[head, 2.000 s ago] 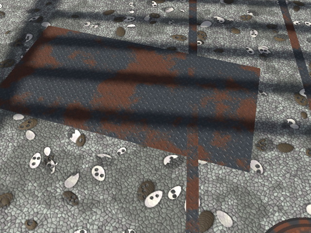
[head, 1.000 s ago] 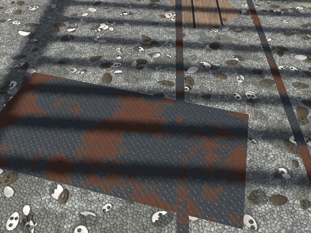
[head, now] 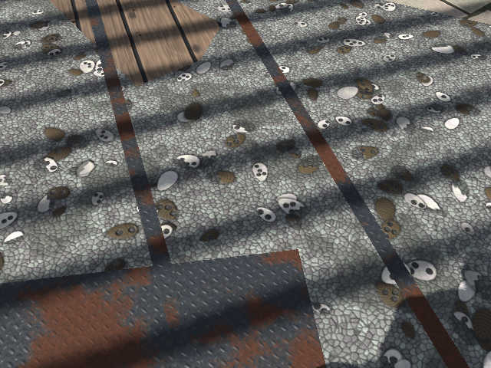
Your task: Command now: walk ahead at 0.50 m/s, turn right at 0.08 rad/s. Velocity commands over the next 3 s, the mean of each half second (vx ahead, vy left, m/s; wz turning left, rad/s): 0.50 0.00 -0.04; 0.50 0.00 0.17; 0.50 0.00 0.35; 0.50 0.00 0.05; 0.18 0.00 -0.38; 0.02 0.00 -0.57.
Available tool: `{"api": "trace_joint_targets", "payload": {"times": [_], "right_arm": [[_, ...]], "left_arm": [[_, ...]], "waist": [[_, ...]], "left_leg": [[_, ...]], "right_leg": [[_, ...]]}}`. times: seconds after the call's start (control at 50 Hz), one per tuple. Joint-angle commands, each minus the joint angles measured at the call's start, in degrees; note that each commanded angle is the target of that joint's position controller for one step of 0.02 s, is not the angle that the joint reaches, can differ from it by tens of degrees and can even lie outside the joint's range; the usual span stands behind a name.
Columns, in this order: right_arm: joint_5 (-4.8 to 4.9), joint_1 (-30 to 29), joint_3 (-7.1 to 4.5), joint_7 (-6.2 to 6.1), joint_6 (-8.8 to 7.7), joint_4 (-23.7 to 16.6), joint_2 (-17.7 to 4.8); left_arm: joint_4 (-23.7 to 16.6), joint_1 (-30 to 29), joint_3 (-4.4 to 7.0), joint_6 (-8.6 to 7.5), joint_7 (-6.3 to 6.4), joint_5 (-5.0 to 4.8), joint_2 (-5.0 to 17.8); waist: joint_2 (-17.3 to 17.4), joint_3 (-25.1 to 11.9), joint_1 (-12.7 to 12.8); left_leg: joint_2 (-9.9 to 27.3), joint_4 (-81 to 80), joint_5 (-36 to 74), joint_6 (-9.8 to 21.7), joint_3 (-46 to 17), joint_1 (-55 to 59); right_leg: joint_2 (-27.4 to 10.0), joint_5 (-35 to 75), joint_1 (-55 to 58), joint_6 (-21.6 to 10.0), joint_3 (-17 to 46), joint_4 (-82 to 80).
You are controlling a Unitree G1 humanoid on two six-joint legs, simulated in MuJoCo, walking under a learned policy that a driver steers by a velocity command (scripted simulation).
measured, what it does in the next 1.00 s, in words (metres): walks ahead: right foot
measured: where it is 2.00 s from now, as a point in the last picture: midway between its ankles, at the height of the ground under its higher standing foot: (228, 177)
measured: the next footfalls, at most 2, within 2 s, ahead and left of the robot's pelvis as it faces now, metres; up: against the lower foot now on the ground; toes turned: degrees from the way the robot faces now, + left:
right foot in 0.46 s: +0.42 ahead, -0.11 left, +0.00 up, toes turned -3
left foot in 1.04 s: +0.70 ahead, +0.08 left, +0.00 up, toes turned +14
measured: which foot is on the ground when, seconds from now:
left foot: down 0.00-0.48, up 0.50-1.00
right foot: up 0.00-0.44, down 0.46-1.00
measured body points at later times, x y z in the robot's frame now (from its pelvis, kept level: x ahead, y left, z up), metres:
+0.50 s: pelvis +0.28 -0.03 +0.00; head +0.31 -0.04 +0.45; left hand +0.48 +0.20 -0.10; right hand +0.21 -0.27 -0.15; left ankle +0.10 +0.08 -0.70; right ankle +0.38 -0.10 -0.73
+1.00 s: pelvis +0.54 -0.02 +0.00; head +0.57 -0.01 +0.45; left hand +0.45 +0.22 -0.14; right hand +0.74 -0.21 -0.11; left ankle +0.66 +0.08 -0.71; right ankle +0.38 -0.10 -0.72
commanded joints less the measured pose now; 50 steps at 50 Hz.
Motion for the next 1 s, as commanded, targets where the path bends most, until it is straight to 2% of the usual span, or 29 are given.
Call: {"api": "trace_joint_targets", "payload": {"times": [0.02, 0.04, 0.06, 0.12, 0.18, 0.26, 0.32, 0.36, 0.4, 0.42, 0.44, 0.46, 0.48, 0.5, 0.52, 0.54, 0.56, 0.6, 0.64, 0.68, 0.74, 0.8, 0.9, 0.94, 0.96, 1.0], "right_arm": [[0.90, 10.00, -2.33, 0.15, 0.16, 1.38, -6.29], [0.74, 9.45, -1.85, 0.04, -0.20, 1.93, -5.04], [0.88, 9.56, -1.39, -0.12, -0.51, 2.96, -3.94], [1.34, 13.07, -1.63, 0.08, -1.83, 5.41, -5.19], [1.45, 15.90, -1.78, 0.17, -2.01, 6.97, -5.97], [1.64, 19.55, -1.62, 0.14, -1.95, 8.68, -6.00], [1.37, 22.48, -1.65, -0.22, -1.83, 9.93, -6.57], [1.00, 23.43, -1.67, -0.61, -1.56, 10.65, -6.86], [0.70, 22.81, -1.83, -1.05, -1.26, 11.03, -7.44], [0.59, 21.92, -1.92, -1.23, -1.12, 11.04, -7.85], [0.61, 21.26, -1.99, -1.27, -0.88, 11.12, -8.17], [0.85, 20.87, -1.73, -1.21, -0.70, 10.96, -7.61], [1.30, 20.78, -1.01, -1.11, -0.82, 8.77, -5.48], [3.08, 28.17, -0.21, -0.68, -0.70, 8.49, -0.39], [1.29, 23.30, -1.82, -1.08, -0.26, 9.06, -6.94], [1.26, 18.61, -1.96, -0.67, -0.61, 7.56, -6.47], [1.34, 16.72, -1.68, -0.42, -0.79, 7.27, -5.20], [-0.04, 17.58, -1.50, 0.21, 0.56, 7.92, -3.70], [-0.32, 17.20, -1.47, 0.86, 1.55, 7.85, -2.79], [-0.42, 13.54, -1.52, 1.24, 2.10, 6.71, -2.79], [0.26, 7.14, -1.41, 1.43, 2.37, 4.85, -2.84], [0.65, 2.08, -0.95, 1.53, 2.10, 3.16, -2.15], [0.27, -5.33, -0.11, 1.75, 1.73, 0.15, -1.48], [0.13, -5.45, -0.26, 1.79, 1.52, -0.52, -1.83], [0.07, -4.08, -0.50, 1.64, 1.48, -0.33, -2.20], [-0.12, 3.33, -1.46, 1.20, 1.32, 1.60, -3.79]], "left_arm": [[-5.12, -2.25, 1.20, -1.09, -0.53, 0.61, 6.41], [-5.34, -3.28, 1.18, -0.64, -0.90, 0.84, 5.51], [-5.30, -2.55, 0.98, 0.08, -1.31, 1.48, 4.79], [-5.47, -3.19, 0.56, 1.26, -2.18, 1.82, 3.01], [-8.22, -11.22, 0.28, 1.52, -2.50, 1.68, 2.97], [-11.22, -20.69, -0.66, 1.23, -2.73, 1.12, 1.47], [-12.60, -25.54, -0.93, 1.09, -2.55, 0.85, 1.62], [-13.44, -27.24, -0.75, 0.90, -2.37, 0.87, 2.34], [-13.52, -26.47, -0.41, 0.52, -2.14, 0.96, 3.12], [-12.70, -23.65, -0.05, 0.24, -1.87, 1.03, 3.70], [-10.68, -17.66, 0.51, -0.16, -1.47, 1.21, 4.52], [-7.47, -8.22, 1.34, -0.80, -0.90, 1.87, 6.10], [-5.76, 2.22, 2.62, -1.23, -0.14, 3.27, 10.85], [-5.18, 3.15, 3.89, -0.60, -0.30, 2.92, 15.38], [-5.75, -1.22, 3.34, 0.07, -0.73, 0.67, 11.38], [-6.47, -6.78, 2.38, -0.04, -0.89, 0.28, 8.08], [-6.44, -9.35, 1.72, -0.47, -1.14, 0.53, 5.49], [-5.25, -10.17, 1.07, -1.19, -0.79, 0.21, 3.31], [-3.72, -7.54, 1.12, -2.10, -0.74, -0.05, 3.76], [-2.48, -5.47, 1.39, -2.50, -0.70, -0.35, 4.93], [-1.32, -2.58, 1.32, -2.45, -0.56, 0.10, 4.83], [-0.58, -1.07, 1.02, -2.56, -0.37, 0.22, 4.41], [1.38, 2.77, 0.70, -2.48, 0.60, 0.56, 4.26], [1.79, 2.70, 0.82, -2.19, 1.08, 0.74, 5.13], [1.73, 2.02, 0.95, -2.03, 1.33, 0.79, 5.84], [1.48, 0.87, 1.39, -1.31, 1.62, 1.05, 7.44]], "waist": [[1.56, -4.42, -4.44], [2.31, -1.96, -3.26], [3.72, -1.18, -1.80], [4.64, -1.23, -0.80], [4.12, 0.84, -1.96], [4.48, 1.33, -4.36], [4.73, 1.36, -5.98], [4.93, 1.60, -6.03], [5.16, 1.21, -4.89], [5.47, -0.17, -3.35], [5.20, -3.28, -0.76], [3.30, -8.52, 3.06], [-2.78, -16.29, 6.29], [-15.50, -21.74, 2.53], [-4.50, -15.99, 2.18], [-2.95, -8.17, 0.28], [-1.25, -4.78, -1.14], [-2.82, -2.77, -3.96], [-2.51, -2.97, -4.69], [-2.24, -1.41, -4.67], [-1.96, 0.78, -3.18], [-2.08, 1.93, -2.17], [-2.06, 3.33, -0.05], [-2.50, 2.82, -0.74], [-3.16, 1.61, -1.67], [-4.50, -3.19, -4.93]], "left_leg": [[20.67, -18.93, -6.74, 11.05, -30.19, 22.88], [17.98, -20.40, -2.98, 9.40, -24.99, 18.61], [15.69, -21.82, 0.10, 7.96, -20.93, 15.06], [13.92, -23.98, 7.94, 8.13, -15.58, 13.62], [12.50, -26.44, 10.08, 8.01, -12.13, 14.97], [10.31, -25.87, 16.66, 6.10, -7.97, 17.20], [11.63, -24.61, 19.72, 5.82, -7.78, 21.71], [13.52, -22.82, 22.71, 5.78, -8.39, 25.82], [14.83, -19.49, 28.91, 5.23, -8.33, 28.86], [14.79, -15.77, 35.74, 4.52, -7.76, 29.36], [13.90, -8.66, 41.48, 3.77, -6.80, 29.13], [11.48, 2.27, 38.85, 2.64, -4.61, 24.49], [8.39, 19.61, 19.35, 1.49, -2.18, 12.70], [-2.46, 38.38, -22.05, -0.53, -1.13, -7.06], [0.96, 41.55, -19.97, 0.40, -7.91, -12.28], [3.27, 39.88, -14.30, 0.64, -8.06, -13.25], [5.12, 36.80, -10.72, 0.41, -7.80, -11.22], [6.96, 32.42, -8.39, -0.89, -7.14, -6.19], [6.99, 30.92, -7.00, -1.92, -5.99, -5.55], [7.95, 28.33, -3.72, -2.92, -5.05, -9.08], [8.05, 23.29, 2.11, -3.56, -5.47, -14.32], [6.61, 15.51, 7.51, -3.18, -5.08, -14.34], [5.10, 5.53, 8.70, -0.79, -0.40, -13.30], [3.63, 3.03, 4.60, 1.00, 1.37, -11.37], [2.06, 2.38, 1.90, 2.15, 2.65, -8.74], [-1.98, 1.24, -3.65, 4.87, 4.72, -0.31]], "right_leg": [[-6.32, 5.12, -26.80, -0.05, 1.68, 17.75], [-7.89, 6.18, -25.49, 0.08, 0.98, 14.95], [-8.98, 6.93, -23.07, 0.70, 0.35, 12.63], [-10.16, 9.52, -23.38, 2.27, -2.02, 9.06], [-12.15, 15.77, -29.18, 3.96, -4.24, 1.95], [-11.35, 23.72, -27.87, 4.90, -7.07, -12.20], [-10.03, 25.34, -26.65, 4.25, -8.10, -18.57], [-9.55, 23.03, -26.83, 3.18, -7.73, -20.95], [-8.48, 18.68, -24.42, 1.57, -7.79, -23.31], [-7.08, 16.21, -20.09, 0.59, -8.19, -24.77], [-5.22, 15.39, -12.72, -0.62, -8.95, -27.21], [-5.61, 17.20, -0.10, -2.40, -8.27, -29.66], [-18.86, 13.69, 14.90, -5.65, 5.96, -29.89], [-32.38, 11.51, 26.93, -13.79, 32.53, -36.58], [-28.84, 7.22, 21.49, -11.90, 31.19, -38.62], [-26.49, 9.25, 13.34, -10.16, 22.09, -40.01], [-23.78, 15.01, 7.08, -8.58, 16.36, -42.27], [-19.57, 20.76, 0.18, -5.94, 8.66, -44.87], [-18.65, 25.67, -0.73, -6.24, 5.96, -46.14], [-18.13, 26.09, -0.53, -6.63, 3.84, -48.01], [-17.63, 27.02, 1.34, -5.54, -0.28, -49.66], [-16.90, 30.17, 2.57, -3.88, -4.77, -49.83], [-18.78, 39.29, 9.78, -2.79, -9.78, -47.65], [-19.79, 48.90, 13.36, -2.31, -11.48, -43.55], [-20.07, 57.97, 14.64, -1.96, -12.50, -39.93], [-20.34, 72.06, 15.94, -1.50, -14.24, -26.97]]}}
